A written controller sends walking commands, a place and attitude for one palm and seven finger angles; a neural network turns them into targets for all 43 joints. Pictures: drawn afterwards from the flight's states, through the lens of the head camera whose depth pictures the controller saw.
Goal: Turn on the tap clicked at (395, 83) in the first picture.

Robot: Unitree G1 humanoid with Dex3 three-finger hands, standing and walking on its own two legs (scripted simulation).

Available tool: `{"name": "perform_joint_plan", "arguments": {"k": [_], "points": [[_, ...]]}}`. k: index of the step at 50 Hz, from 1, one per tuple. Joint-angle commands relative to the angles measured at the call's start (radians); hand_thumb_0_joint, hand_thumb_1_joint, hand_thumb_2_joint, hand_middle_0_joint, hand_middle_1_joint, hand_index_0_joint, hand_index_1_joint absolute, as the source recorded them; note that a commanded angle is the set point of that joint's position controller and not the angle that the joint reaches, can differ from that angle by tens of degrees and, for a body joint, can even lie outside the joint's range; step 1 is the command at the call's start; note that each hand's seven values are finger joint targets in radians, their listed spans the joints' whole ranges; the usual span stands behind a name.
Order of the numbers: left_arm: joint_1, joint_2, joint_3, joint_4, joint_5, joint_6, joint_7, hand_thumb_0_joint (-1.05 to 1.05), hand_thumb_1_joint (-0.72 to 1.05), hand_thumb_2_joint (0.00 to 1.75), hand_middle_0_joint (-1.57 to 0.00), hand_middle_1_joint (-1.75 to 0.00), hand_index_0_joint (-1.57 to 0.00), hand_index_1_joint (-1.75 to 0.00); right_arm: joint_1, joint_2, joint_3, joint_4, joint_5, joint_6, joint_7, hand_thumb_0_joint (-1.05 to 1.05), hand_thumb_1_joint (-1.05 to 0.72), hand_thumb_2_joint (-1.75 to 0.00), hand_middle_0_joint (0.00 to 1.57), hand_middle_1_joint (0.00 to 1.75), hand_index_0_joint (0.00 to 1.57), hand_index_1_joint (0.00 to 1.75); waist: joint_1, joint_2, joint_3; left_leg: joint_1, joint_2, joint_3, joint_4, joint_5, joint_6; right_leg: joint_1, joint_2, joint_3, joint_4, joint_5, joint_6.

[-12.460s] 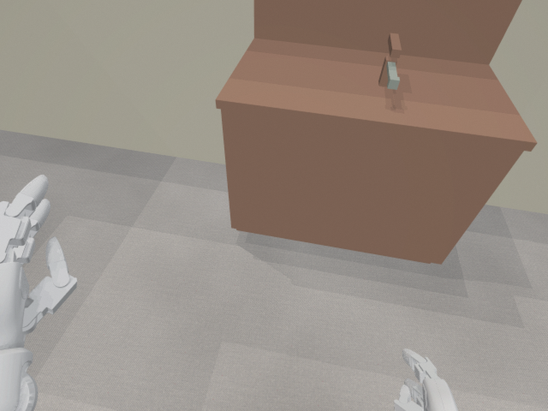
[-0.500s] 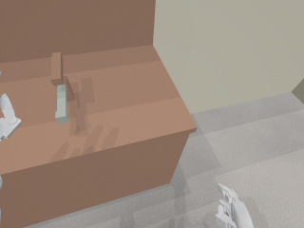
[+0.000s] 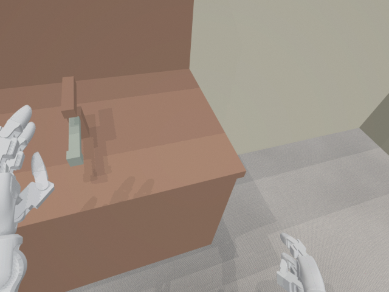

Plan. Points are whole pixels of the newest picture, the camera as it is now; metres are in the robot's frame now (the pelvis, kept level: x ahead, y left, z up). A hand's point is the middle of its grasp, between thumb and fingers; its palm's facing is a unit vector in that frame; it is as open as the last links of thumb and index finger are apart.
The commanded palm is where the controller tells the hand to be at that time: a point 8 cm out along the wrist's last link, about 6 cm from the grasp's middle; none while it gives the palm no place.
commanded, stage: come to a stop and stand still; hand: left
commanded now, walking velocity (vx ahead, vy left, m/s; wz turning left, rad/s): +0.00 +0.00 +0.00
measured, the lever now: (75, 157) +0.36 +0.31 +0.03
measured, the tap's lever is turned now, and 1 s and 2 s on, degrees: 0 0 0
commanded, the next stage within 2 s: look again from close up in 0.04 s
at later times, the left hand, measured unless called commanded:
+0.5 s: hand (42, 190) +0.21 +0.25 +0.16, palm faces +0.39 -0.85 -0.35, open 7.4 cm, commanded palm +0.15 +0.29 +0.17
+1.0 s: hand (46, 212) +0.19 +0.24 +0.15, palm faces +0.55 -0.77 -0.31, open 7.4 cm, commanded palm +0.14 +0.27 +0.16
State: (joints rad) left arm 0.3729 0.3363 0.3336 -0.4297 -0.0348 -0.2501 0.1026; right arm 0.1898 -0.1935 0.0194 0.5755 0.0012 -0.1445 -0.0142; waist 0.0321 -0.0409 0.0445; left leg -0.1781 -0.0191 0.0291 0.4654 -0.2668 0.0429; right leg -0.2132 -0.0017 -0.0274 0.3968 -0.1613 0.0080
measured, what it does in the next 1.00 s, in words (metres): stands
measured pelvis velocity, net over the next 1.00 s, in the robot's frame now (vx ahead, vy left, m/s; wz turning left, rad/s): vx -0.01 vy -0.05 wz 0.08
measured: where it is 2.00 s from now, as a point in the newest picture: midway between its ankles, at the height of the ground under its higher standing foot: outside the picture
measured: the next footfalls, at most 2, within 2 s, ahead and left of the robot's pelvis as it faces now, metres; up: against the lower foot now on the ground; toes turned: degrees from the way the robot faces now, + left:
none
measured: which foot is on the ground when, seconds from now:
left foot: down 0.00-1.00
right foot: down 0.00-1.00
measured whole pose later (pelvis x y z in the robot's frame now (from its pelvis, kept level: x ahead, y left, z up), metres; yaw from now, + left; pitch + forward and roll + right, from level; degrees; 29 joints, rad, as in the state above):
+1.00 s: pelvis -0.01 -0.05 -0.02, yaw +5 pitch +0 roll +0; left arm 0.32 0.36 0.35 -0.32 -0.09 -0.17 0.14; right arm 0.17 -0.24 0.02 0.64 0.00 -0.14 -0.02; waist 0.06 0.01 -0.02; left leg -0.34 -0.01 -0.06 0.67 -0.33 -0.01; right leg -0.37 0.02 -0.08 0.66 -0.30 -0.06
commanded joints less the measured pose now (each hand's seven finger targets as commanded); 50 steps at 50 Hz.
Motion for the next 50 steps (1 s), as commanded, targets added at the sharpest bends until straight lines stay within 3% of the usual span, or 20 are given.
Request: {"name": "perform_joint_plan", "arguments": {"k": [1,13,22,26,27,28,29,30,31,32,33,35,36,37,39,41,42,43,46,50], "points": [[-0.068,0.183,0.124,-0.222,-0.006,-0.052,0.012,0.0,0.9,0.9,-0.2,-0.3,-0.2,-0.3,-0.071,-0.126,-0.052,-0.158,0.005,-0.044,-0.014,0.0,-0.9,-0.9,0.2,0.3,0.2,0.3,-0.004,0.104,-0.131,-0.084,0.074,-0.071,-0.121,0.139,-0.034,0.163,-0.044,0.06,-0.02,0.136,-0.026],[-0.066,0.158,0.098,-0.228,-0.004,-0.036,0.012,0.0,0.9,0.9,-0.2,-0.3,-0.2,-0.3,-0.067,-0.128,-0.053,-0.155,0.006,-0.039,-0.014,0.0,-0.9,-0.9,0.2,0.3,0.2,0.3,-0.006,0.093,-0.126,-0.086,0.077,-0.077,-0.139,0.143,-0.044,0.175,-0.033,0.037,-0.017,0.14,-0.019],[-0.054,0.193,0.129,-0.262,-0.001,-0.036,0.017,0.0,0.9,0.9,-0.2,-0.3,-0.2,-0.3,-0.079,-0.126,-0.057,-0.155,0.009,-0.036,-0.015,0.0,-0.9,-0.9,0.2,0.3,0.2,0.3,-0.002,0.114,-0.135,-0.097,0.079,-0.082,-0.147,0.128,-0.046,0.192,-0.031,0.032,-0.008,0.131,-0.016],[-0.039,0.172,0.115,-0.233,-0.003,-0.034,0.018,0.0,0.9,0.9,-0.2,-0.3,-0.2,-0.3,-0.066,-0.128,-0.059,-0.155,0.009,-0.031,-0.015,0.0,-0.9,-0.9,0.2,0.3,0.2,0.3,-0.004,0.082,-0.122,-0.118,0.078,-0.088,-0.147,0.087,-0.039,0.198,-0.039,0.041,-0.025,0.108,-0.018],[-0.951,0.957,0.326,-0.561,0.028,-0.177,0.028,0.0,0.9,0.9,-0.2,-0.3,-0.2,-0.3,0.1,-0.206,0.163,-0.29,0.067,-0.004,-0.087,0.0,-0.9,-0.9,0.2,0.3,0.2,0.3,-0.085,0.406,-0.06,-0.365,0.086,-0.169,-0.129,-0.077,-0.003,0.236,0.047,0.024,0.168,-0.124,0.048],[-0.576,0.425,0.316,0.024,0.098,0.014,-0.021,0.0,0.9,0.9,-0.2,-0.3,-0.2,-0.3,-0.049,-0.136,-0.053,-0.106,-0.05,-0.025,-0.065,0.0,-0.9,-0.9,0.2,0.3,0.2,0.3,0.049,0.325,-0.259,0.002,0.058,-0.132,-0.098,0.28,-0.106,0.089,0.029,-0.007,0.136,-0.047,-0.054],[-0.35,0.271,0.13,0.108,-0.044,0.092,-0.043,0.0,0.9,0.9,-0.2,-0.3,-0.2,-0.3,-0.014,-0.187,-0.06,-0.112,-0.034,-0.034,-0.011,0.0,-0.9,-0.9,0.2,0.3,0.2,0.3,0.012,0.238,-0.233,0.032,0.034,-0.128,-0.059,0.545,-0.159,-0.002,0.044,-0.079,0.11,0.038,-0.066],[-0.365,0.18,0.143,-0.022,-0.098,0.129,-0.087,0.0,0.9,0.9,-0.2,-0.3,-0.2,-0.3,-0.024,-0.208,-0.071,-0.092,-0.024,-0.038,0.001,0.0,-0.9,-0.9,0.2,0.3,0.2,0.3,0.022,0.241,-0.322,0.18,0.046,-0.091,-0.015,0.615,-0.157,-0.035,0.047,-0.048,0.09,0.113,-0.047],[-0.248,0.204,0.153,0.026,-0.144,0.183,-0.112,0.0,0.9,0.9,-0.2,-0.3,-0.2,-0.3,-0.035,-0.219,-0.073,-0.077,-0.012,-0.037,-0.002,0.0,-0.9,-0.9,0.2,0.3,0.2,0.3,0.043,0.184,-0.302,0.153,0.04,-0.083,-0.024,0.56,-0.143,-0.013,0.038,-0.054,0.093,0.097,-0.044],[-0.154,0.104,0.082,0.09,-0.158,0.233,-0.132,0.0,0.9,0.9,-0.2,-0.3,-0.2,-0.3,-0.082,-0.206,-0.049,-0.089,0.01,-0.028,0.013,0.0,-0.9,-0.9,0.2,0.3,0.2,0.3,0.038,0.121,-0.226,0.1,0.039,-0.077,-0.04,0.494,-0.145,-0.016,0.049,-0.071,0.081,0.091,-0.044],[-0.146,0.1,0.051,0.032,-0.136,0.241,-0.143,0.0,0.9,0.9,-0.2,-0.3,-0.2,-0.3,-0.092,-0.221,-0.051,-0.095,0.013,-0.028,0.022,0.0,-0.9,-0.9,0.2,0.3,0.2,0.3,0.035,0.026,-0.189,0.04,0.041,-0.078,-0.039,0.44,-0.113,-0.01,0.038,-0.088,0.084,0.123,-0.039],[-0.086,0.138,0.05,-0.037,-0.081,0.229,-0.126,0.0,0.9,0.9,-0.2,-0.3,-0.2,-0.3,-0.135,-0.213,-0.048,-0.118,0.012,-0.012,0.031,0.0,-0.9,-0.9,0.2,0.3,0.2,0.3,0.022,-0.01,-0.143,-0.024,0.034,-0.079,-0.043,0.273,-0.072,-0.036,0.042,-0.088,0.1,0.057,-0.032],[-0.089,0.152,0.055,-0.092,-0.063,0.196,-0.107,0.0,0.9,0.9,-0.2,-0.3,-0.2,-0.3,-0.151,-0.207,-0.048,-0.128,0.004,-0.006,0.03,0.0,-0.9,-0.9,0.2,0.3,0.2,0.3,0.016,-0.005,-0.144,-0.05,0.03,-0.082,-0.042,0.19,-0.062,-0.049,0.042,-0.084,0.112,0.014,-0.032],[-0.104,0.204,0.101,-0.166,-0.062,0.156,-0.077,0.0,0.9,0.9,-0.2,-0.3,-0.2,-0.3,-0.174,-0.196,-0.042,-0.14,0.008,-0.003,0.028,0.0,-0.9,-0.9,0.2,0.3,0.2,0.3,0.022,0.052,-0.147,-0.055,0.024,-0.071,-0.041,0.124,-0.056,-0.052,0.049,-0.071,0.12,-0.025,-0.035],[-0.165,0.236,0.146,-0.211,-0.059,0.058,-0.023,0.0,0.9,0.9,-0.2,-0.3,-0.2,-0.3,-0.168,-0.178,-0.048,-0.139,-0.013,-0.013,0.014,0.0,-0.9,-0.9,0.2,0.3,0.2,0.3,0.018,0.047,-0.181,-0.095,0.013,-0.082,-0.024,0.019,-0.048,-0.074,0.041,-0.059,0.138,-0.101,-0.034],[-0.199,0.261,0.178,-0.218,-0.06,-0.017,0.027,0.0,0.9,0.9,-0.2,-0.3,-0.2,-0.3,-0.157,-0.161,-0.046,-0.124,-0.017,-0.027,0.002,0.0,-0.9,-0.9,0.2,0.3,0.2,0.3,0.02,0.115,-0.189,-0.123,-0.001,-0.073,0.008,-0.057,-0.035,-0.1,0.032,-0.037,0.145,-0.162,-0.031],[-0.229,0.34,0.243,-0.231,-0.048,-0.038,0.057,0.0,0.9,0.9,-0.2,-0.3,-0.2,-0.3,-0.142,-0.16,-0.046,-0.108,-0.011,-0.031,-0.003,0.0,-0.9,-0.9,0.2,0.3,0.2,0.3,0.022,0.149,-0.178,-0.132,0.003,-0.069,0.01,-0.075,-0.037,-0.105,0.033,-0.027,0.139,-0.18,-0.033],[-0.233,0.274,0.187,-0.218,-0.041,-0.049,0.07,0.0,0.9,0.9,-0.2,-0.3,-0.2,-0.3,-0.139,-0.144,-0.046,-0.112,-0.015,-0.039,-0.004,0.0,-0.9,-0.9,0.2,0.3,0.2,0.3,0.02,0.169,-0.202,-0.144,-0.006,-0.065,0.028,-0.076,-0.033,-0.102,0.021,-0.024,0.141,-0.19,-0.035],[-0.211,0.226,0.136,-0.11,-0.047,-0.013,0.07,0.0,0.9,0.9,-0.2,-0.3,-0.2,-0.3,-0.129,-0.16,-0.043,-0.083,-0.002,-0.052,-0.014,0.0,-0.9,-0.9,0.2,0.3,0.2,0.3,-0.001,0.168,-0.149,-0.181,-0.015,-0.053,0.075,-0.111,-0.02,-0.136,0.006,0.0,0.122,-0.227,-0.031],[-0.229,0.227,0.091,-0.052,-0.081,0.093,0.005,0.0,0.9,0.9,-0.2,-0.3,-0.2,-0.3,-0.142,-0.173,-0.042,-0.084,0.013,-0.057,-0.044,0.0,-0.9,-0.9,0.2,0.3,0.2,0.3,-0.004,0.074,-0.142,-0.214,-0.017,-0.045,0.113,-0.115,-0.008,-0.104,-0.03,0.07,0.055,-0.331,-0.015]]}}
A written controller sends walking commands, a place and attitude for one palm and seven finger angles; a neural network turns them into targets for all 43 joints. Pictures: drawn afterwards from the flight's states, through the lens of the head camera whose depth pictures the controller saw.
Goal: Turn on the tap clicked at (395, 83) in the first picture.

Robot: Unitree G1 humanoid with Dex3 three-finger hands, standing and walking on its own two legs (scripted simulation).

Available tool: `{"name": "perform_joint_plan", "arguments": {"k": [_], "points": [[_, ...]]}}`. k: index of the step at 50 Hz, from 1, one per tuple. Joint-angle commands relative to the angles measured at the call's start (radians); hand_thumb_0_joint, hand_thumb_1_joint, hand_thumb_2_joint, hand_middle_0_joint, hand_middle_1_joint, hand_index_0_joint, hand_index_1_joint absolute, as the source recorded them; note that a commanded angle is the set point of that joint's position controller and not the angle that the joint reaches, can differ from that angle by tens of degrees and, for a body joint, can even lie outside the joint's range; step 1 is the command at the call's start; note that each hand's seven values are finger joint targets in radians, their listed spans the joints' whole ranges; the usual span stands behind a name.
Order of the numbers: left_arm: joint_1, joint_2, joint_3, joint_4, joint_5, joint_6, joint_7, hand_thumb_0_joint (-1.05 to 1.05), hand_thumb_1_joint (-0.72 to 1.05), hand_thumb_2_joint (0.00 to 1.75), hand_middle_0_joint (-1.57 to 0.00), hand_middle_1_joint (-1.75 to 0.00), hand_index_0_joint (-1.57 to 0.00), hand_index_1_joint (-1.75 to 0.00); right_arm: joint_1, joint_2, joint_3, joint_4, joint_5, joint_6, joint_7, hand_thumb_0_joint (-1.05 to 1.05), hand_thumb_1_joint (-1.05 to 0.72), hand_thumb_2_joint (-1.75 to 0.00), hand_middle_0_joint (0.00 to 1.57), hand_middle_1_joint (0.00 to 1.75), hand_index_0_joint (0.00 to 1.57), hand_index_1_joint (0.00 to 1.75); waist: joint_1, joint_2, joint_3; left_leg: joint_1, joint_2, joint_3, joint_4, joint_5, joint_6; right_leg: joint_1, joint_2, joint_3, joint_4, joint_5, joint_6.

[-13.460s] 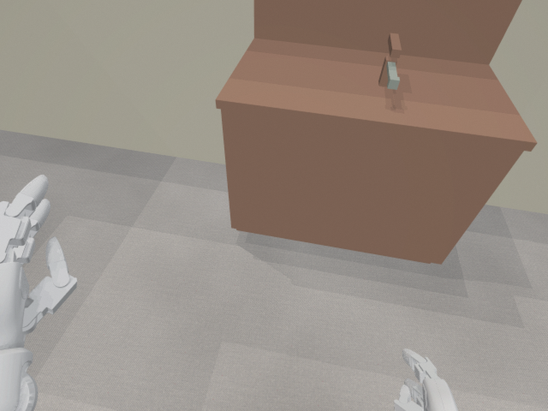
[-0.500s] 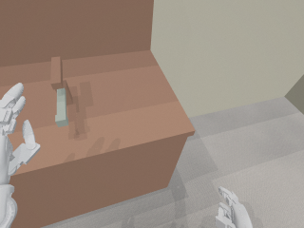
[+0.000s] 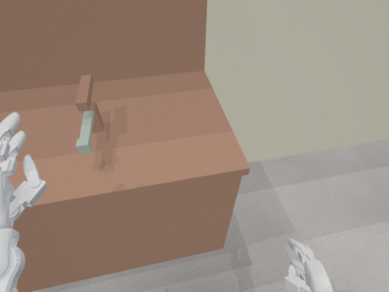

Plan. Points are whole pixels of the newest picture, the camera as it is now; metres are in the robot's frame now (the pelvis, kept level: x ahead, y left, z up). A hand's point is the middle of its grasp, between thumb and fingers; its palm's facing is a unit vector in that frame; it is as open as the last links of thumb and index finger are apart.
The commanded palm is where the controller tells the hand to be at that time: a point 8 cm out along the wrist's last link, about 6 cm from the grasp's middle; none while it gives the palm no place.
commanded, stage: turn the palm inward beside the body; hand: left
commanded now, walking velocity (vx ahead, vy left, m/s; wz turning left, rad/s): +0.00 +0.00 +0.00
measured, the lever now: (84, 146) +0.41 +0.33 +0.05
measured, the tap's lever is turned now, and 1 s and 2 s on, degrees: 0 0 0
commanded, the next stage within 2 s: reach beside the lever's end, fingers flat in 1.74 s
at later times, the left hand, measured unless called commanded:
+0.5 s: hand (61, 192) +0.22 +0.25 +0.15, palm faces +0.45 -0.86 -0.26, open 7.4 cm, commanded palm +0.17 +0.29 +0.16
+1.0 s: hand (55, 208) +0.20 +0.25 +0.14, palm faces +0.47 -0.87 -0.17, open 7.4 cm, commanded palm +0.15 +0.29 +0.15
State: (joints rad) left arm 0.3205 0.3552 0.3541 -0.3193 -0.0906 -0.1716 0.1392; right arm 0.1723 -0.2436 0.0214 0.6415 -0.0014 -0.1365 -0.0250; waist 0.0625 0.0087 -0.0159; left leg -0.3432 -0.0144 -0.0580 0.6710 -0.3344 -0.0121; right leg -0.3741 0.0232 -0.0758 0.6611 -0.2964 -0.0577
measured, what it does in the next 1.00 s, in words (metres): stands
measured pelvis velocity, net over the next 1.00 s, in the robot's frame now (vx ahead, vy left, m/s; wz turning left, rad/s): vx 0.02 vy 0.02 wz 0.01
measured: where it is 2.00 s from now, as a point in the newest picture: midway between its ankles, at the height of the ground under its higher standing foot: outside the picture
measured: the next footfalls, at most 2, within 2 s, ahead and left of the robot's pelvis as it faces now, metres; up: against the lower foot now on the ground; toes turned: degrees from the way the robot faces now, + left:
none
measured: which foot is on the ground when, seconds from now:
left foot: down 0.00-1.00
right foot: down 0.00-1.00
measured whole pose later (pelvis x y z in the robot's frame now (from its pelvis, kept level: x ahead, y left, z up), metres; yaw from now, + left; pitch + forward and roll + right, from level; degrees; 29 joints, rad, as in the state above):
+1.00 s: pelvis +0.02 +0.02 +0.00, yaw +1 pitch +2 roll +0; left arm 0.54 0.23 0.22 -0.49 -0.18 -0.02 0.18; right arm 0.21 -0.23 0.04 0.63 0.02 -0.22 -0.07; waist 0.08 0.04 -0.08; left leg -0.38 -0.03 -0.06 0.72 -0.38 0.01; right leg -0.40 0.00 -0.08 0.70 -0.34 -0.04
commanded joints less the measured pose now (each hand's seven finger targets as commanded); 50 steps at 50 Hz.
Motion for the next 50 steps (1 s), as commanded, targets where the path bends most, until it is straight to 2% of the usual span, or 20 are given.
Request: {"name": "perform_joint_plan", "arguments": {"k": [1,5,7,8,10,12,13,14,19,22,24,26,27,30,37,38,39,42,43,50], "points": [[-0.178,0.207,0.06,-0.179,-0.033,0.033,-0.044,0.0,0.9,0.9,-0.2,-0.3,-0.2,-0.3,-0.132,-0.12,-0.045,-0.154,0.018,-0.068,-0.039,0.0,-0.9,-0.9,0.2,0.3,0.2,0.3,-0.031,0.03,-0.08,-0.055,-0.018,0.043,-0.076,-0.026,0.046,0.065,-0.071,0.15,-0.226,-0.21,0.054],[-0.115,0.207,0.09,-0.206,-0.058,0.051,-0.057,0.0,0.9,0.9,-0.2,-0.3,-0.2,-0.3,-0.13,-0.11,-0.051,-0.148,0.026,-0.079,-0.045,0.0,-0.9,-0.9,0.2,0.3,0.2,0.3,-0.012,-0.044,-0.098,-0.081,-0.001,0.027,-0.045,0.004,0.036,0.103,-0.109,0.207,-0.24,-0.171,0.084],[-0.049,0.249,0.166,-0.213,-0.069,0.037,-0.043,0.0,0.9,0.9,-0.2,-0.3,-0.2,-0.3,-0.122,-0.106,-0.057,-0.138,0.026,-0.083,-0.042,0.0,-0.9,-0.9,0.2,0.3,0.2,0.3,0.007,-0.049,-0.127,-0.092,0.004,0.022,-0.032,0.045,0.029,0.141,-0.12,0.221,-0.212,-0.053,0.095],[-0.043,0.208,0.141,-0.239,-0.08,0.028,-0.041,0.0,0.9,0.9,-0.2,-0.3,-0.2,-0.3,-0.123,-0.1,-0.056,-0.145,0.025,-0.085,-0.039,0.0,-0.9,-0.9,0.2,0.3,0.2,0.3,0.002,-0.043,-0.147,-0.1,0.003,0.022,-0.026,0.073,0.027,0.158,-0.131,0.222,-0.186,0.029,0.101],[0.037,0.209,0.183,-0.219,-0.099,0.019,-0.036,0.0,0.9,0.9,-0.2,-0.3,-0.2,-0.3,-0.096,-0.104,-0.065,-0.14,0.025,-0.086,-0.033,0.0,-0.9,-0.9,0.2,0.3,0.2,0.3,0.011,-0.087,-0.175,-0.118,0.004,0.023,-0.015,0.117,0.026,0.187,-0.128,0.211,-0.15,0.169,0.11],[0.065,0.214,0.202,-0.23,-0.1,0.014,-0.032,0.0,0.9,0.9,-0.2,-0.3,-0.2,-0.3,-0.079,-0.106,-0.066,-0.135,0.03,-0.086,-0.03,0.0,-0.9,-0.9,0.2,0.3,0.2,0.3,0.013,-0.048,-0.185,-0.097,-0.002,0.034,-0.014,0.157,0.032,0.179,-0.107,0.174,-0.124,0.251,0.103],[0.065,0.168,0.157,-0.247,-0.103,0.01,-0.036,0.0,0.9,0.9,-0.2,-0.3,-0.2,-0.3,-0.075,-0.105,-0.067,-0.142,0.03,-0.091,-0.029,0.0,-0.9,-0.9,0.2,0.3,0.2,0.3,0.0,-0.046,-0.189,-0.084,-0.004,0.04,-0.014,0.18,0.035,0.169,-0.103,0.153,-0.109,0.296,0.102],[0.077,0.166,0.157,-0.26,-0.107,0.005,-0.037,0.0,0.9,0.9,-0.2,-0.3,-0.2,-0.3,-0.063,-0.108,-0.069,-0.144,0.03,-0.098,-0.029,0.0,-0.9,-0.9,0.2,0.3,0.2,0.3,-0.001,-0.031,-0.199,-0.072,-0.005,0.042,-0.009,0.193,0.037,0.161,-0.097,0.143,-0.1,0.323,0.101],[0.093,0.128,0.102,-0.291,-0.106,-0.018,-0.045,0.0,0.9,0.9,-0.2,-0.3,-0.2,-0.3,-0.039,-0.115,-0.069,-0.148,0.03,-0.128,-0.036,0.0,-0.9,-0.9,0.2,0.3,0.2,0.3,-0.011,-0.01,-0.168,-0.051,-0.01,0.042,-0.016,0.205,0.048,0.098,-0.069,0.087,-0.083,0.274,0.08],[0.097,0.14,0.107,-0.309,-0.099,-0.027,-0.035,0.0,0.9,0.9,-0.2,-0.3,-0.2,-0.3,-0.046,-0.117,-0.068,-0.143,0.03,-0.143,-0.043,0.0,-0.9,-0.9,0.2,0.3,0.2,0.3,-0.003,0.011,-0.156,-0.045,-0.012,0.039,-0.019,0.202,0.051,0.08,-0.058,0.075,-0.083,0.224,0.066],[0.115,0.111,0.082,-0.318,-0.099,-0.031,-0.029,0.0,0.9,0.9,-0.2,-0.3,-0.2,-0.3,-0.039,-0.116,-0.069,-0.149,0.026,-0.151,-0.042,0.0,-0.9,-0.9,0.2,0.3,0.2,0.3,-0.001,-0.005,-0.181,-0.041,-0.013,0.035,-0.024,0.216,0.05,0.086,-0.053,0.056,-0.07,0.222,0.06],[0.127,0.107,0.074,-0.341,-0.098,-0.032,-0.019,0.0,0.9,0.9,-0.2,-0.3,-0.2,-0.3,-0.04,-0.114,-0.067,-0.15,0.025,-0.157,-0.041,0.0,-0.9,-0.9,0.2,0.3,0.2,0.3,0.004,0.021,-0.182,-0.035,-0.013,0.029,-0.03,0.228,0.047,0.081,-0.047,0.042,-0.062,0.208,0.051],[0.138,0.115,0.082,-0.348,-0.089,-0.028,-0.01,0.0,0.9,0.9,-0.2,-0.3,-0.2,-0.3,-0.05,-0.112,-0.064,-0.148,0.026,-0.159,-0.042,0.0,-0.9,-0.9,0.2,0.3,0.2,0.3,0.009,0.049,-0.181,-0.027,-0.013,0.031,-0.03,0.235,0.046,0.076,-0.045,0.04,-0.061,0.206,0.048],[0.144,0.067,0.035,-0.344,-0.094,-0.009,0.0,0.0,0.9,0.9,-0.2,-0.3,-0.2,-0.3,-0.045,-0.112,-0.058,-0.155,0.024,-0.162,-0.041,0.0,-0.9,-0.9,0.2,0.3,0.2,0.3,0.003,0.025,-0.154,-0.036,-0.008,0.018,-0.043,0.218,0.04,0.056,-0.039,0.023,-0.058,0.164,0.044],[0.146,0.053,0.015,-0.357,-0.087,0.06,0.022,0.0,0.9,0.9,-0.2,-0.3,-0.2,-0.3,-0.067,-0.107,-0.043,-0.165,0.024,-0.15,-0.052,0.0,-0.9,-0.9,0.2,0.3,0.2,0.3,0.007,0.019,-0.112,-0.041,-0.002,0.001,-0.069,0.158,0.034,0.027,-0.032,0.011,-0.074,0.074,0.041],[0.134,0.026,-0.016,-0.37,-0.088,0.063,0.022,0.0,0.9,0.9,-0.2,-0.3,-0.2,-0.3,-0.068,-0.105,-0.041,-0.171,0.023,-0.149,-0.053,0.0,-0.9,-0.9,0.2,0.3,0.2,0.3,0.001,0.013,-0.126,-0.035,-0.003,-0.003,-0.07,0.156,0.033,0.028,-0.033,0.01,-0.07,0.068,0.041],[0.135,0.03,-0.014,-0.378,-0.086,0.065,0.025,0.0,0.9,0.9,-0.2,-0.3,-0.2,-0.3,-0.07,-0.105,-0.041,-0.171,0.023,-0.151,-0.052,0.0,-0.9,-0.9,0.2,0.3,0.2,0.3,0.005,0.038,-0.124,-0.032,0.0,-0.003,-0.072,0.158,0.029,0.028,-0.032,0.011,-0.07,0.065,0.038],[0.156,0.049,0.005,-0.383,-0.084,0.074,0.036,0.0,0.9,0.9,-0.2,-0.3,-0.2,-0.3,-0.074,-0.105,-0.037,-0.17,0.021,-0.148,-0.054,0.0,-0.9,-0.9,0.2,0.3,0.2,0.3,0.014,0.028,-0.13,-0.038,-0.001,-0.007,-0.075,0.154,0.028,0.035,-0.029,0.01,-0.071,0.059,0.038],[0.143,0.013,-0.035,-0.395,-0.083,0.073,0.035,0.0,0.9,0.9,-0.2,-0.3,-0.2,-0.3,-0.072,-0.1,-0.034,-0.172,0.02,-0.147,-0.052,0.0,-0.9,-0.9,0.2,0.3,0.2,0.3,0.002,0.031,-0.131,-0.033,-0.002,-0.01,-0.076,0.158,0.024,0.033,-0.032,0.006,-0.066,0.059,0.036],[0.162,-0.003,-0.058,-0.405,-0.09,0.09,0.047,0.0,0.9,0.9,-0.2,-0.3,-0.2,-0.3,-0.085,-0.102,-0.031,-0.176,0.02,-0.151,-0.057,0.0,-0.9,-0.9,0.2,0.3,0.2,0.3,0.005,0.05,-0.11,-0.044,-0.003,-0.021,-0.088,0.087,0.024,0.02,-0.03,0.008,-0.076,0.001,0.034]]}}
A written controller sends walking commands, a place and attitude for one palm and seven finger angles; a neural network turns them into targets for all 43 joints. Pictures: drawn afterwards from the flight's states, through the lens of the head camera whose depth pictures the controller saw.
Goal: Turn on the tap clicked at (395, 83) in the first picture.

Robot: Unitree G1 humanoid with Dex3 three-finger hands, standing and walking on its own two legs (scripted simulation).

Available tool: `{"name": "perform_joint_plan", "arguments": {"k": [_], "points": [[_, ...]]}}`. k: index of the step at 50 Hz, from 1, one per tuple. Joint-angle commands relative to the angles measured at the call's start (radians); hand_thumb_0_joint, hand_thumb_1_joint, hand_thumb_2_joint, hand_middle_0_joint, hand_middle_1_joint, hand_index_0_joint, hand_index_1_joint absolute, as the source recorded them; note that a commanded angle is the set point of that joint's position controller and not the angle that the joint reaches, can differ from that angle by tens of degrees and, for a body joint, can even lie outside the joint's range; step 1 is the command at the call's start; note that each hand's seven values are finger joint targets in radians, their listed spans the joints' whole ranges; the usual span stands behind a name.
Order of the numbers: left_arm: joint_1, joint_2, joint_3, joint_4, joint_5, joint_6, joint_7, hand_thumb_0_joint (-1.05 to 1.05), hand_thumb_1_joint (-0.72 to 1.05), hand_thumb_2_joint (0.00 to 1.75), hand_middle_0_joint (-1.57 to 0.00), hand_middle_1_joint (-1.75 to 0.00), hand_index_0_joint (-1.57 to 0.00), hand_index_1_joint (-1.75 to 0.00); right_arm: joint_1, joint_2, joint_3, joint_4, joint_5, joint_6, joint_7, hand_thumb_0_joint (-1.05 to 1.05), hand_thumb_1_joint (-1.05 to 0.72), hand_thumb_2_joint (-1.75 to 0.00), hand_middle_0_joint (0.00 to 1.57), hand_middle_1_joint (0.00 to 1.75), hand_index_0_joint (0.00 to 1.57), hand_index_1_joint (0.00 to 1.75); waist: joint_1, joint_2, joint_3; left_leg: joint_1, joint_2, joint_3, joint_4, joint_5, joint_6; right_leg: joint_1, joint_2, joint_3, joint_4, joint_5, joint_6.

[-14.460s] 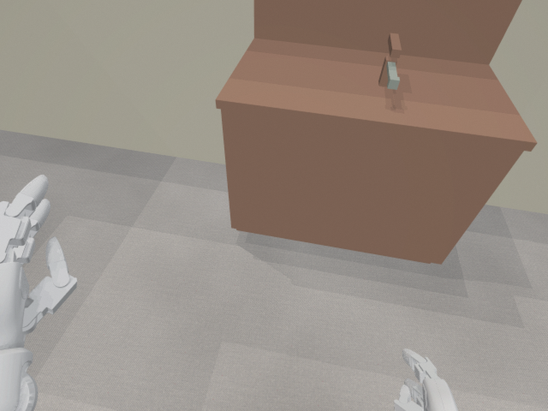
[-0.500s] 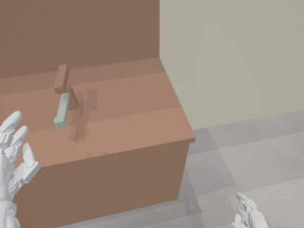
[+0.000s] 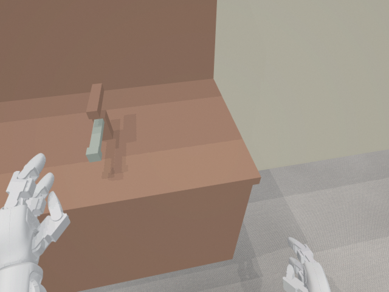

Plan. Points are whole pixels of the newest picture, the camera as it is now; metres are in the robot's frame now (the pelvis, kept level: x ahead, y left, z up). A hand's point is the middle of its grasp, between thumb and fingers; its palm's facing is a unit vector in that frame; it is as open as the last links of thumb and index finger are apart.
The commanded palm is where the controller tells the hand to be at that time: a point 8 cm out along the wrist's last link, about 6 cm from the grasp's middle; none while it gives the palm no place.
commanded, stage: turn the palm inward beside the body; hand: left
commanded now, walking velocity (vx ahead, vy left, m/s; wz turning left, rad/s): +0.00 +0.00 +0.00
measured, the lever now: (94, 154) +0.39 +0.31 +0.06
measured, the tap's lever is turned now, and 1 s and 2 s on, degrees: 0 0 0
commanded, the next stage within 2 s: reach beside the lever's end, fingers flat in 0.74 s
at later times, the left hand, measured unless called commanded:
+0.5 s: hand (78, 221) +0.18 +0.21 +0.14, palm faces +0.48 -0.87 -0.14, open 7.4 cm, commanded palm +0.13 +0.26 +0.15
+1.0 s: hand (83, 216) +0.20 +0.21 +0.13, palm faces +0.50 -0.85 -0.13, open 7.4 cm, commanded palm +0.15 +0.26 +0.14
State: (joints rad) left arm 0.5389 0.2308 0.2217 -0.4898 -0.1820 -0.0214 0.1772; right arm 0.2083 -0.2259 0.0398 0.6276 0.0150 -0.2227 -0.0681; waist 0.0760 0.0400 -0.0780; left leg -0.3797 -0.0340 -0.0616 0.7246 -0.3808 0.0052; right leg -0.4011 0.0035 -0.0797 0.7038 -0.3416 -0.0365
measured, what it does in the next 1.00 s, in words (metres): stands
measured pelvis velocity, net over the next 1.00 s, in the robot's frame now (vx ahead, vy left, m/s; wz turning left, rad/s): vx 0.01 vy -0.03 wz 0.01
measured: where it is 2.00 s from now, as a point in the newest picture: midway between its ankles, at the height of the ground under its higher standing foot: outside the picture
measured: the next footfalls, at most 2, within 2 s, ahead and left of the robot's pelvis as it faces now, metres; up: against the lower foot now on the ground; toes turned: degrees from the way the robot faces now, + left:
none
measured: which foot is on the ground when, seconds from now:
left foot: down 0.00-1.00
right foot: down 0.00-1.00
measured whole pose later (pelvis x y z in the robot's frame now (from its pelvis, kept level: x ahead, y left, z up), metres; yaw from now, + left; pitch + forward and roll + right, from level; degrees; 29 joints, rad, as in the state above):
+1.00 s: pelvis +0.01 -0.03 +0.00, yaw +1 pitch +3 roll +0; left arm 0.51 0.21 0.23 -0.44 -0.23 0.03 0.19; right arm 0.21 -0.25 0.03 0.65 0.02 -0.23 -0.08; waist 0.07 0.06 -0.08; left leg -0.37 -0.01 -0.09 0.70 -0.38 -0.03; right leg -0.39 0.03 -0.11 0.69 -0.35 -0.07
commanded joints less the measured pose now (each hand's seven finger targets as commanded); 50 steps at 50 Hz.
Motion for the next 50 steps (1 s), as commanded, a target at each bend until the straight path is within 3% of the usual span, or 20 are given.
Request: {"name": "perform_joint_plan", "arguments": {"k": [1,7,8,10,12,13,17,20,22,23,26,32,33,37,38,39,42,45,47,50], "points": [[-0.052,0.12,0.073,-0.237,0.0,-0.057,0.011,0.0,0.9,0.9,-0.2,-0.3,-0.2,-0.3,-0.12,-0.119,-0.048,-0.163,0.002,-0.065,-0.014,0.0,-0.9,-0.9,0.2,0.3,0.2,0.3,-0.01,0.005,-0.05,-0.008,0.018,-0.018,-0.14,0.138,0.006,0.048,-0.01,0.01,-0.118,0.05,0.013],[-0.012,0.125,0.083,-0.241,-0.004,-0.043,0.023,0.0,0.9,0.9,-0.2,-0.3,-0.2,-0.3,-0.12,-0.119,-0.048,-0.162,0.005,-0.065,-0.016,0.0,-0.9,-0.9,0.2,0.3,0.2,0.3,-0.003,0.012,-0.04,-0.018,0.014,-0.014,-0.135,0.136,0.008,0.051,-0.01,0.012,-0.124,0.049,0.014],[-0.028,0.098,0.06,-0.26,-0.008,-0.046,0.023,0.0,0.9,0.9,-0.2,-0.3,-0.2,-0.3,-0.118,-0.115,-0.046,-0.166,0.004,-0.065,-0.014,0.0,-0.9,-0.9,0.2,0.3,0.2,0.3,-0.008,0.013,-0.055,-0.013,0.013,-0.016,-0.136,0.145,0.004,0.058,-0.012,0.01,-0.118,0.057,0.012],[-0.03,0.106,0.067,-0.258,-0.012,-0.045,0.028,0.0,0.9,0.9,-0.2,-0.3,-0.2,-0.3,-0.116,-0.119,-0.048,-0.164,0.003,-0.067,-0.015,0.0,-0.9,-0.9,0.2,0.3,0.2,0.3,-0.009,-0.01,-0.055,-0.014,0.014,-0.015,-0.129,0.157,0.008,0.061,-0.011,0.013,-0.121,0.068,0.013],[-0.028,0.13,0.097,-0.26,-0.013,-0.04,0.035,0.0,0.9,0.9,-0.2,-0.3,-0.2,-0.3,-0.118,-0.118,-0.048,-0.158,0.004,-0.07,-0.017,0.0,-0.9,-0.9,0.2,0.3,0.2,0.3,-0.001,0.016,-0.058,-0.011,0.012,-0.014,-0.129,0.161,0.007,0.063,-0.012,0.014,-0.125,0.073,0.013],[-0.031,0.095,0.063,-0.257,-0.018,-0.037,0.03,0.0,0.9,0.9,-0.2,-0.3,-0.2,-0.3,-0.115,-0.115,-0.048,-0.161,0.005,-0.07,-0.017,0.0,-0.9,-0.9,0.2,0.3,0.2,0.3,-0.01,-0.006,-0.058,-0.015,0.012,-0.012,-0.127,0.155,0.009,0.066,-0.015,0.015,-0.125,0.069,0.015],[-0.024,0.113,0.083,-0.233,-0.029,-0.004,0.027,0.0,0.9,0.9,-0.2,-0.3,-0.2,-0.3,-0.125,-0.119,-0.045,-0.154,0.012,-0.073,-0.022,0.0,-0.9,-0.9,0.2,0.3,0.2,0.3,-0.002,-0.003,-0.038,-0.023,0.007,-0.009,-0.132,0.126,0.018,0.075,-0.017,0.025,-0.149,0.048,0.016],[-0.032,0.094,0.057,-0.245,-0.03,0.006,0.022,0.0,0.9,0.9,-0.2,-0.3,-0.2,-0.3,-0.122,-0.118,-0.045,-0.159,0.01,-0.075,-0.022,0.0,-0.9,-0.9,0.2,0.3,0.2,0.3,-0.008,-0.019,-0.039,-0.018,0.006,-0.004,-0.127,0.135,0.023,0.078,-0.02,0.029,-0.155,0.061,0.02],[-0.028,0.123,0.086,-0.256,-0.02,0.003,0.029,0.0,0.9,0.9,-0.2,-0.3,-0.2,-0.3,-0.116,-0.118,-0.047,-0.154,0.01,-0.076,-0.022,0.0,-0.9,-0.9,0.2,0.3,0.2,0.3,-0.002,-0.014,-0.047,-0.016,0.005,-0.002,-0.125,0.155,0.021,0.088,-0.02,0.03,-0.15,0.083,0.02],[-0.032,0.093,0.058,-0.267,-0.023,-0.002,0.025,0.0,0.9,0.9,-0.2,-0.3,-0.2,-0.3,-0.117,-0.114,-0.046,-0.159,0.008,-0.077,-0.02,0.0,-0.9,-0.9,0.2,0.3,0.2,0.3,-0.01,-0.017,-0.056,-0.004,0.004,-0.001,-0.123,0.166,0.022,0.089,-0.021,0.029,-0.147,0.099,0.02],[-0.02,0.098,0.076,-0.244,-0.035,-0.011,0.026,0.0,0.9,0.9,-0.2,-0.3,-0.2,-0.3,-0.111,-0.116,-0.05,-0.156,0.006,-0.08,-0.017,0.0,-0.9,-0.9,0.2,0.3,0.2,0.3,-0.007,-0.056,-0.059,-0.018,0.003,0.008,-0.107,0.181,0.027,0.1,-0.025,0.038,-0.149,0.139,0.027],[-0.023,0.121,0.094,-0.229,-0.031,-0.001,0.024,0.0,0.9,0.9,-0.2,-0.3,-0.2,-0.3,-0.115,-0.117,-0.049,-0.151,0.011,-0.077,-0.019,0.0,-0.9,-0.9,0.2,0.3,0.2,0.3,-0.002,-0.037,-0.037,-0.029,0.001,0.011,-0.107,0.156,0.03,0.101,-0.029,0.055,-0.17,0.114,0.029],[-0.031,0.084,0.059,-0.231,-0.038,0.0,0.018,0.0,0.9,0.9,-0.2,-0.3,-0.2,-0.3,-0.119,-0.112,-0.048,-0.156,0.012,-0.077,-0.019,0.0,-0.9,-0.9,0.2,0.3,0.2,0.3,-0.01,-0.047,-0.042,-0.028,-0.001,0.014,-0.105,0.146,0.032,0.102,-0.035,0.064,-0.175,0.103,0.033],[-0.024,0.127,0.094,-0.248,-0.028,-0.008,0.025,0.0,0.9,0.9,-0.2,-0.3,-0.2,-0.3,-0.113,-0.115,-0.052,-0.15,0.012,-0.082,-0.017,0.0,-0.9,-0.9,0.2,0.3,0.2,0.3,0.0,-0.024,-0.058,-0.022,0.0,0.015,-0.098,0.168,0.031,0.113,-0.035,0.065,-0.171,0.129,0.03],[-0.031,0.092,0.063,-0.25,-0.033,-0.011,0.021,0.0,0.9,0.9,-0.2,-0.3,-0.2,-0.3,-0.115,-0.11,-0.048,-0.155,0.011,-0.081,-0.016,0.0,-0.9,-0.9,0.2,0.3,0.2,0.3,-0.007,-0.017,-0.052,-0.024,-0.001,0.015,-0.1,0.164,0.031,0.108,-0.038,0.066,-0.169,0.128,0.032],[-0.025,0.106,0.081,-0.241,-0.037,-0.014,0.023,0.0,0.9,0.9,-0.2,-0.3,-0.2,-0.3,-0.111,-0.112,-0.05,-0.154,0.01,-0.084,-0.015,0.0,-0.9,-0.9,0.2,0.3,0.2,0.3,-0.005,-0.045,-0.053,-0.029,0.0,0.013,-0.098,0.161,0.031,0.111,-0.036,0.066,-0.17,0.128,0.033],[-0.021,0.115,0.09,-0.226,-0.036,-0.014,0.023,0.0,0.9,0.9,-0.2,-0.3,-0.2,-0.3,-0.115,-0.114,-0.05,-0.147,0.013,-0.083,-0.017,0.0,-0.9,-0.9,0.2,0.3,0.2,0.3,-0.004,-0.043,-0.039,-0.037,0.0,0.015,-0.094,0.149,0.032,0.106,-0.038,0.075,-0.18,0.11,0.035],[-0.091,0.114,0.099,-0.169,-0.049,-0.01,0.02,0.0,0.9,0.9,-0.2,-0.3,-0.2,-0.3,-0.119,-0.118,-0.052,-0.139,0.013,-0.075,-0.023,0.0,-0.9,-0.9,0.2,0.3,0.2,0.3,-0.019,-0.083,-0.038,-0.048,0.0,0.012,-0.092,0.137,0.033,0.102,-0.042,0.088,-0.189,0.099,0.043],[-0.1,0.132,0.119,-0.16,-0.04,-0.013,0.019,0.0,0.9,0.9,-0.2,-0.3,-0.2,-0.3,-0.12,-0.118,-0.052,-0.132,0.014,-0.074,-0.025,0.0,-0.9,-0.9,0.2,0.3,0.2,0.3,-0.009,-0.023,-0.04,-0.035,-0.002,0.015,-0.098,0.147,0.032,0.104,-0.039,0.081,-0.184,0.106,0.034],[-0.122,0.108,0.096,-0.138,-0.046,-0.027,0.008,0.0,0.9,0.9,-0.2,-0.3,-0.2,-0.3,-0.113,-0.12,-0.053,-0.134,0.011,-0.073,-0.024,0.0,-0.9,-0.9,0.2,0.3,0.2,0.3,-0.017,-0.058,-0.071,-0.031,-0.003,0.015,-0.095,0.173,0.032,0.117,-0.037,0.075,-0.167,0.156,0.037]]}}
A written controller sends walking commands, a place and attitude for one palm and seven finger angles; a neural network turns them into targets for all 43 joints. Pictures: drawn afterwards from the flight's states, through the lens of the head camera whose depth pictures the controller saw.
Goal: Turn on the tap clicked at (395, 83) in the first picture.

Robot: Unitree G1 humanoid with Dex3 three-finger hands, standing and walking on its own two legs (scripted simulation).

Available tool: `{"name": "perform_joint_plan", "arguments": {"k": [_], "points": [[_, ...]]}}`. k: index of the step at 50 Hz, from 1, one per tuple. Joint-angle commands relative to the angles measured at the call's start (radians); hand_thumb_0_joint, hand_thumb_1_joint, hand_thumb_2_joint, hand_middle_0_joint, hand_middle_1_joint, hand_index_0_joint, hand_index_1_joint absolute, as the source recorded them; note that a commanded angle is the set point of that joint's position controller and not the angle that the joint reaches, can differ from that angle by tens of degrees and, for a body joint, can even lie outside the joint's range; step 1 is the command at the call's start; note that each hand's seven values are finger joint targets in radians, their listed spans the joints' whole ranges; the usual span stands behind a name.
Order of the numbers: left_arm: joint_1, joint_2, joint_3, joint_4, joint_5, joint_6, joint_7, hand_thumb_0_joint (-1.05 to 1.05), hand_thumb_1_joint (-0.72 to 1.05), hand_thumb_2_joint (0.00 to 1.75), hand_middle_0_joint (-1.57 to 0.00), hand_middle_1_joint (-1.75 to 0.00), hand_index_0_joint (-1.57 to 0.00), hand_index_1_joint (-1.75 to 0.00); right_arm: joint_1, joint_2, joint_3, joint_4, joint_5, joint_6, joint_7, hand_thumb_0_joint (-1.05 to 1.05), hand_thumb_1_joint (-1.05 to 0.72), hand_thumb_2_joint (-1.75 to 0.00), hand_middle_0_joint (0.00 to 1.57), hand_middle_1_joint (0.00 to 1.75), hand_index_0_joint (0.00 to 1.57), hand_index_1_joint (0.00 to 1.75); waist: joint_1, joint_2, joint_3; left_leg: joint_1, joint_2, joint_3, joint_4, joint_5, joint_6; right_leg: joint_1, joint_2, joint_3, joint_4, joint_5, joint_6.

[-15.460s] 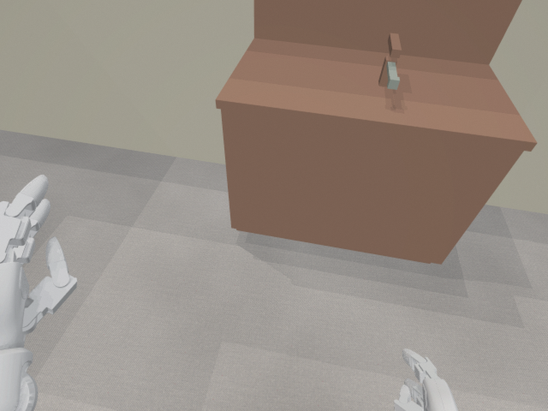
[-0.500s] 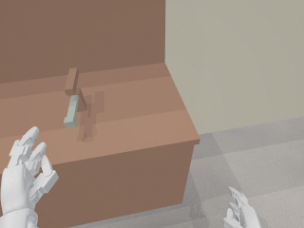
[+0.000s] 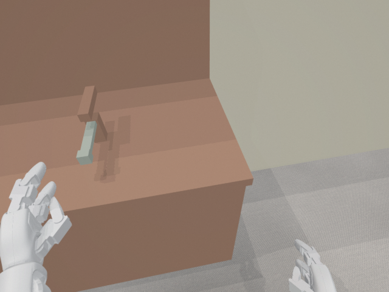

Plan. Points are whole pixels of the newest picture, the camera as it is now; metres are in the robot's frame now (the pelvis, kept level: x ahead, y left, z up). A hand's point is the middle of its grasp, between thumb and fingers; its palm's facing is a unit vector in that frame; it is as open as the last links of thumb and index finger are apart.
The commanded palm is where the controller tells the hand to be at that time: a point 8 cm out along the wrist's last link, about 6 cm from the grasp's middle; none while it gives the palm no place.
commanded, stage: reach beside the lever's end, fingers flat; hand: left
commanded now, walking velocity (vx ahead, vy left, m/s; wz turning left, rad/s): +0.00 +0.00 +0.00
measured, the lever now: (85, 157) +0.39 +0.33 +0.05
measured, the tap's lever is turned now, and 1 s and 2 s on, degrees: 0 0 0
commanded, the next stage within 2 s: none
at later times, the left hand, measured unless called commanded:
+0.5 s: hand (68, 199) +0.24 +0.27 +0.11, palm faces +0.50 -0.86 -0.12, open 7.4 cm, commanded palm +0.20 +0.31 +0.11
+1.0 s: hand (67, 186) +0.28 +0.30 +0.09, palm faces +0.51 -0.85 -0.10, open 7.6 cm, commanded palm +0.24 +0.35 +0.08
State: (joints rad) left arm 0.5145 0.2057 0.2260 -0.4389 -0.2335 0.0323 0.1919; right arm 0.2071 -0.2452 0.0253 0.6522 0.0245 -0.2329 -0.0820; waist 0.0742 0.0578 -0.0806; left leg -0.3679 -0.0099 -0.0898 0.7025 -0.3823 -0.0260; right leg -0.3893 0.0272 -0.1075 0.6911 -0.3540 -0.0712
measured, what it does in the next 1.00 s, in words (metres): stands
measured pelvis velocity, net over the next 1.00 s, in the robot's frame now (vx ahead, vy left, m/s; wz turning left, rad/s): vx -0.01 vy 0.03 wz -0.03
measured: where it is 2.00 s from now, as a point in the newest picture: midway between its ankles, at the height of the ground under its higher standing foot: outside the picture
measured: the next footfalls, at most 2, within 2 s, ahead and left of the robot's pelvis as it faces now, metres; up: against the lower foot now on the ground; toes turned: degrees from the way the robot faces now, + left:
none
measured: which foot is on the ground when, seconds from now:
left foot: down 0.00-1.00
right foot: down 0.00-1.00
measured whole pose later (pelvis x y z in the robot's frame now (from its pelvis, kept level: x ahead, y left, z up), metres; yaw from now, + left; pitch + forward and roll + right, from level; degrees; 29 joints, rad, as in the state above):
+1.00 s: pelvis -0.01 +0.03 +0.00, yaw -2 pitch +6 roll +0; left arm 0.09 0.24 0.34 0.12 -0.20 -0.14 0.16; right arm 0.19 -0.24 0.01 0.69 0.01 -0.15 -0.08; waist 0.03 0.03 -0.07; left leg -0.45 -0.03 -0.05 0.73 -0.38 0.01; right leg -0.48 0.01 -0.07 0.70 -0.33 -0.04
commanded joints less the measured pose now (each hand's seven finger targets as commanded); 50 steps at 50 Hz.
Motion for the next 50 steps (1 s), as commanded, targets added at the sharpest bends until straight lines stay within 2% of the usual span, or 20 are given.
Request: {"name": "perform_joint_plan", "arguments": {"k": [1,2,11,12,13,17,21,22,25,27,28,32,34,36,37,42,44,47,49,50], "points": [[-0.119,0.14,0.096,-0.183,0.005,-0.086,-0.009,0.0,0.9,0.9,-0.2,-0.3,-0.2,-0.3,-0.111,-0.101,-0.04,-0.155,0.002,-0.064,-0.01,0.0,-0.9,-0.9,0.2,0.3,0.2,0.3,-0.019,-0.063,-0.07,-0.037,-0.027,0.043,-0.073,0.179,0.063,0.102,-0.06,0.101,-0.152,0.176,0.072],[-0.125,0.159,0.118,-0.174,0.011,-0.09,-0.006,0.0,0.9,0.9,-0.2,-0.3,-0.2,-0.3,-0.111,-0.1,-0.039,-0.15,0.003,-0.064,-0.012,0.0,-0.9,-0.9,0.2,0.3,0.2,0.3,-0.013,-0.032,-0.068,-0.03,-0.026,0.041,-0.08,0.185,0.061,0.1,-0.056,0.093,-0.148,0.176,0.066],[-0.167,0.143,0.105,-0.095,0.02,-0.112,0.0,0.0,0.9,0.9,-0.2,-0.3,-0.2,-0.3,-0.103,-0.106,-0.043,-0.154,-0.005,-0.051,-0.008,0.0,-0.9,-0.9,0.2,0.3,0.2,0.3,-0.017,-0.064,-0.091,-0.028,-0.025,0.04,-0.088,0.228,0.054,0.111,-0.049,0.074,-0.123,0.226,0.059],[-0.175,0.166,0.129,-0.088,0.03,-0.113,0.007,0.0,0.9,0.9,-0.2,-0.3,-0.2,-0.3,-0.108,-0.105,-0.044,-0.148,-0.003,-0.046,-0.009,0.0,-0.9,-0.9,0.2,0.3,0.2,0.3,-0.013,-0.023,-0.094,-0.024,-0.025,0.041,-0.09,0.235,0.052,0.113,-0.047,0.075,-0.122,0.229,0.055],[-0.199,0.132,0.094,-0.087,0.031,-0.116,0.008,0.0,0.9,0.9,-0.2,-0.3,-0.2,-0.3,-0.104,-0.102,-0.041,-0.153,-0.005,-0.041,-0.007,0.0,-0.9,-0.9,0.2,0.3,0.2,0.3,-0.024,-0.043,-0.091,-0.021,-0.024,0.04,-0.092,0.236,0.05,0.103,-0.047,0.067,-0.117,0.224,0.056],[-0.256,0.185,0.152,-0.027,0.03,-0.121,0.016,0.0,0.9,0.9,-0.2,-0.29,-0.2,-0.29,-0.109,-0.107,-0.043,-0.14,-0.004,-0.027,-0.011,0.0,-0.9,-0.9,0.2,0.3,0.2,0.3,-0.022,-0.043,-0.082,-0.039,-0.024,0.039,-0.097,0.213,0.049,0.101,-0.043,0.073,-0.125,0.197,0.055],[-0.29,0.146,0.107,-0.015,0.033,-0.145,0.01,0.0,0.9,0.9,-0.19,-0.28,-0.19,-0.28,-0.108,-0.108,-0.046,-0.143,-0.011,-0.023,-0.006,0.0,-0.9,-0.9,0.2,0.3,0.2,0.3,-0.029,-0.024,-0.139,-0.01,-0.023,0.041,-0.091,0.255,0.044,0.111,-0.042,0.07,-0.107,0.24,0.052],[-0.28,0.185,0.151,0.014,0.036,-0.146,0.014,0.0,0.9,0.9,-0.19,-0.28,-0.19,-0.28,-0.106,-0.109,-0.048,-0.135,-0.009,-0.02,-0.007,0.0,-0.9,-0.9,0.2,0.3,0.2,0.3,-0.024,-0.021,-0.129,-0.018,-0.02,0.04,-0.093,0.26,0.042,0.114,-0.04,0.07,-0.108,0.246,0.05],[-0.309,0.159,0.128,0.054,0.03,-0.153,-0.001,0.0,0.9,0.9,-0.19,-0.27,-0.19,-0.27,-0.107,-0.111,-0.049,-0.135,-0.006,-0.009,-0.005,0.0,-0.9,-0.9,0.2,0.3,0.2,0.3,-0.033,-0.027,-0.121,-0.025,-0.019,0.042,-0.093,0.265,0.039,0.104,-0.038,0.067,-0.104,0.25,0.049],[-0.346,0.2,0.173,0.09,0.032,-0.156,0.002,0.0,0.9,0.9,-0.19,-0.26,-0.19,-0.26,-0.105,-0.113,-0.051,-0.125,-0.005,-0.003,-0.01,0.0,-0.9,-0.9,0.2,0.3,0.2,0.3,-0.03,-0.04,-0.111,-0.032,-0.018,0.038,-0.098,0.255,0.038,0.102,-0.035,0.066,-0.106,0.236,0.047],[-0.381,0.163,0.133,0.077,0.032,-0.164,-0.003,0.0,0.9,0.9,-0.19,-0.26,-0.19,-0.26,-0.109,-0.111,-0.05,-0.131,-0.007,-0.002,-0.007,0.0,-0.9,-0.9,0.2,0.3,0.2,0.3,-0.037,-0.019,-0.128,-0.021,-0.019,0.039,-0.097,0.265,0.036,0.099,-0.038,0.065,-0.101,0.243,0.047],[-0.398,0.203,0.172,0.127,0.04,-0.184,-0.002,0.0,0.9,0.9,-0.18,-0.25,-0.18,-0.25,-0.102,-0.116,-0.055,-0.121,-0.007,0.003,-0.007,0.0,-0.9,-0.9,0.2,0.3,0.2,0.3,-0.03,-0.004,-0.134,-0.024,-0.016,0.036,-0.095,0.279,0.029,0.095,-0.032,0.062,-0.093,0.245,0.043],[-0.436,0.174,0.14,0.157,0.039,-0.196,-0.009,0.0,0.9,0.9,-0.18,-0.25,-0.18,-0.25,-0.104,-0.116,-0.055,-0.121,-0.009,0.006,-0.006,0.0,-0.9,-0.9,0.2,0.3,0.2,0.3,-0.042,-0.018,-0.141,-0.024,-0.016,0.035,-0.092,0.265,0.029,0.08,-0.031,0.061,-0.09,0.229,0.045],[-0.496,0.19,0.15,0.202,0.036,-0.204,-0.013,0.0,0.9,0.9,-0.18,-0.24,-0.18,-0.24,-0.107,-0.122,-0.053,-0.112,-0.009,0.01,-0.009,0.0,-0.9,-0.9,0.2,0.3,0.2,0.3,-0.053,-0.042,-0.126,-0.042,-0.017,0.034,-0.092,0.234,0.033,0.069,-0.03,0.065,-0.095,0.206,0.046],[-0.509,0.224,0.187,0.211,0.041,-0.209,-0.01,0.0,0.9,0.9,-0.18,-0.24,-0.18,-0.24,-0.107,-0.121,-0.056,-0.106,-0.007,0.012,-0.012,0.0,-0.9,-0.9,0.2,0.3,0.2,0.3,-0.043,-0.014,-0.136,-0.04,-0.016,0.035,-0.094,0.235,0.031,0.074,-0.029,0.066,-0.094,0.204,0.043],[-0.538,0.224,0.178,0.261,0.051,-0.234,-0.017,0.0,0.9,0.9,-0.18,-0.22,-0.18,-0.22,-0.099,-0.124,-0.058,-0.103,-0.01,0.015,-0.008,0.0,-0.9,-0.9,0.2,0.3,0.2,0.3,-0.044,0.018,-0.166,-0.03,-0.015,0.033,-0.087,0.274,0.021,0.071,-0.026,0.061,-0.076,0.229,0.039],[-0.566,0.21,0.17,0.297,0.042,-0.241,-0.023,0.0,0.9,0.9,-0.17,-0.22,-0.17,-0.22,-0.097,-0.127,-0.06,-0.104,-0.01,0.017,-0.006,0.0,-0.9,-0.9,0.2,0.3,0.2,0.3,-0.049,-0.032,-0.168,-0.045,-0.015,0.034,-0.086,0.254,0.026,0.07,-0.026,0.062,-0.078,0.223,0.043],[-0.577,0.272,0.236,0.356,0.043,-0.245,-0.025,0.0,0.9,0.9,-0.17,-0.21,-0.17,-0.21,-0.093,-0.128,-0.062,-0.095,-0.009,0.028,-0.011,0.0,-0.9,-0.9,0.2,0.3,0.2,0.3,-0.035,0.005,-0.164,-0.065,-0.018,0.038,-0.086,0.242,0.025,0.073,-0.025,0.068,-0.08,0.214,0.04],[-0.632,0.27,0.231,0.379,0.042,-0.255,-0.029,0.0,0.9,0.9,-0.17,-0.21,-0.17,-0.21,-0.09,-0.128,-0.063,-0.097,-0.008,0.033,-0.011,0.0,-0.9,-0.9,0.2,0.3,0.2,0.3,-0.05,-0.033,-0.175,-0.074,-0.016,0.04,-0.082,0.237,0.03,0.072,-0.025,0.069,-0.076,0.219,0.044],[-0.647,0.255,0.216,0.383,0.04,-0.261,-0.033,0.0,0.9,0.9,-0.17,-0.2,-0.17,-0.2,-0.093,-0.128,-0.064,-0.1,-0.009,0.033,-0.011,0.0,-0.9,-0.9,0.2,0.3,0.2,0.3,-0.052,-0.009,-0.182,-0.072,-0.019,0.045,-0.077,0.222,0.034,0.064,-0.025,0.075,-0.078,0.208,0.047]]}}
